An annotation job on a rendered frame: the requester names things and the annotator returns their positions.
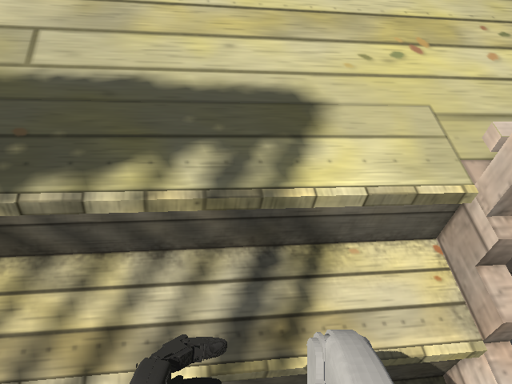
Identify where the robot right thigh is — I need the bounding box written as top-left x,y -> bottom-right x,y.
306,330 -> 394,384

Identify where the robot left hand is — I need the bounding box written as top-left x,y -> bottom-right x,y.
130,334 -> 227,384

